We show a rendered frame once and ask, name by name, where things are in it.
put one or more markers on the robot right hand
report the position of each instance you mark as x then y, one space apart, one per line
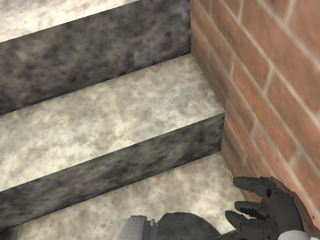
281 215

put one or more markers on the robot right forearm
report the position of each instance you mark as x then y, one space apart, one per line
294 235

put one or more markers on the robot left thigh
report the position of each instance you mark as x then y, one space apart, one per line
138 228

